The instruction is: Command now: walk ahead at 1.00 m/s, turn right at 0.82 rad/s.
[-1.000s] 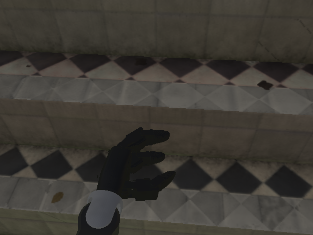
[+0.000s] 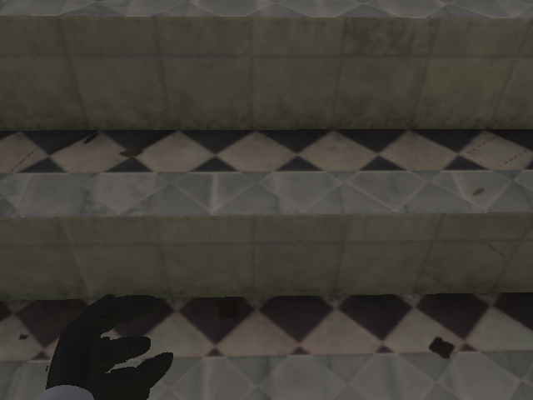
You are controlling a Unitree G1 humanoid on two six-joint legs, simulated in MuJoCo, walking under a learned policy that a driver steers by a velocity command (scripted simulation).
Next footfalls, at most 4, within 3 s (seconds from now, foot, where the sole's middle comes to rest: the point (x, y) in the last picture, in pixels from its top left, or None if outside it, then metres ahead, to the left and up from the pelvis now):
0.18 right None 0.17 -0.14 -0.54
0.62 left None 0.19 -0.05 -0.54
0.74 right None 0.27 -0.26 -0.29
0.96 right None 0.24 -0.21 -0.48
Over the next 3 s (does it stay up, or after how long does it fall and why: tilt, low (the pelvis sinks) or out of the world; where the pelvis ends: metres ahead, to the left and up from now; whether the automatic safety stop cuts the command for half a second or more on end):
falls after 1.38 s (tilt)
